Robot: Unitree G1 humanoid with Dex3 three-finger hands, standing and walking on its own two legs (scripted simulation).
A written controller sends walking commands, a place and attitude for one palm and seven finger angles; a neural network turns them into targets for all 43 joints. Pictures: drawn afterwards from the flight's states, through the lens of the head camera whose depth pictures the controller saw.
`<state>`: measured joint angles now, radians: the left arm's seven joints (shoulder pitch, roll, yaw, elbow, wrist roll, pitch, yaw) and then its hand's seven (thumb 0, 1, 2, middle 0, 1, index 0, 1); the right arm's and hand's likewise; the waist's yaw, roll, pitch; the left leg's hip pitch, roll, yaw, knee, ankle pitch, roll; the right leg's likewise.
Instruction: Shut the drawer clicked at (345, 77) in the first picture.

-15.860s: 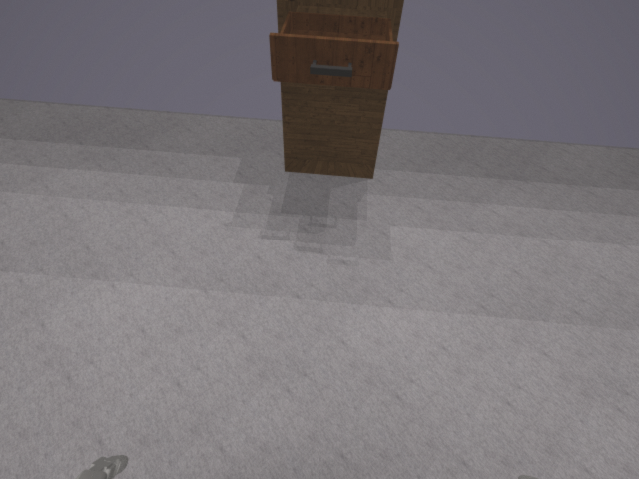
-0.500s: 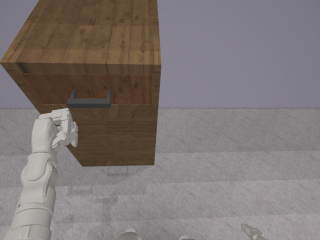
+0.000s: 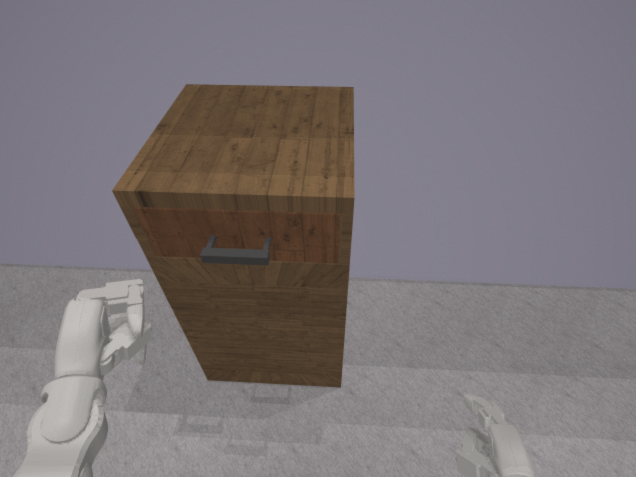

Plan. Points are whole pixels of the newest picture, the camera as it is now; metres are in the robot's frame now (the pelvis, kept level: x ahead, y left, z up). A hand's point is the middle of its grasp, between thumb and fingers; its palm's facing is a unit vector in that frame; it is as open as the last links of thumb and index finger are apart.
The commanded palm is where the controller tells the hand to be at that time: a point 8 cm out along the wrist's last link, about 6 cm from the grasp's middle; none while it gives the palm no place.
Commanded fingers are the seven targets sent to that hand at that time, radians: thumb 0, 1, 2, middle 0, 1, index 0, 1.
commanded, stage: draw the hand back to the body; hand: left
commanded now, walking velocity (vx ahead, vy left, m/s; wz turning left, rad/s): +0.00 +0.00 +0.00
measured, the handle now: (237, 248) +0.54 +0.21 -0.07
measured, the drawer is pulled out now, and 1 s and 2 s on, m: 0.00 0.00 0.00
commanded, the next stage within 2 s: step back with the hand held close in 0.50 s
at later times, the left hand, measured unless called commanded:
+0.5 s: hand (83, 365) +0.17 +0.22 +0.17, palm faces +0.40 -0.83 -0.38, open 3.2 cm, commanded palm +0.13 +0.26 +0.18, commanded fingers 0.00 0.90 0.90 -1.40 -1.60 -1.40 -1.60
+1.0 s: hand (106, 366) +0.18 +0.21 +0.15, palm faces +0.22 -0.84 -0.50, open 3.2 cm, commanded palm +0.12 +0.26 +0.18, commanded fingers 0.00 0.90 0.90 -1.40 -1.60 -1.40 -1.60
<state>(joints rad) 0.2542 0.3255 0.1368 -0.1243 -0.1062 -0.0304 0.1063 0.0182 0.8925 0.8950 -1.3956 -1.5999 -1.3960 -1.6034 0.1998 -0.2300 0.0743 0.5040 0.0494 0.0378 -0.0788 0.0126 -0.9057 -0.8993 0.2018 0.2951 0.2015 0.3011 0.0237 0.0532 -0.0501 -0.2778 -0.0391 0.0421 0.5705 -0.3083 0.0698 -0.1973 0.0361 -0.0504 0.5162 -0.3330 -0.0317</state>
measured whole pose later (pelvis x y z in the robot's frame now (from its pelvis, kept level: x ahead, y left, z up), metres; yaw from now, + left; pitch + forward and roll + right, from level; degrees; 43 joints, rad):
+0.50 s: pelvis +0.00 -0.02 +0.01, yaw +0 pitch -3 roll +0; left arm 0.57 0.34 0.29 -0.46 -0.11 -0.11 0.11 0.01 0.89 0.89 -1.40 -1.60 -1.40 -1.60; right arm 0.21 -0.24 0.02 0.58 0.03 -0.07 -0.05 0.02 -0.91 -0.90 0.20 0.29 0.20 0.30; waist 0.05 0.08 -0.02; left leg -0.16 -0.03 0.03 0.48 -0.27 0.05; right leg -0.08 0.05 -0.05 0.42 -0.29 -0.05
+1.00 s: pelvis -0.02 -0.01 +0.01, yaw -2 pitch +1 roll -1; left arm 0.66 0.41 0.34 -0.55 -0.07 -0.18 0.10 0.02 0.88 0.89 -1.40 -1.60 -1.40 -1.60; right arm 0.19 -0.25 -0.03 0.53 0.02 0.03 -0.05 0.01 -0.91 -0.90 0.20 0.29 0.20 0.30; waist -0.01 0.02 0.05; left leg -0.28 -0.02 0.07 0.48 -0.23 0.05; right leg -0.22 0.05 -0.02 0.46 -0.26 -0.04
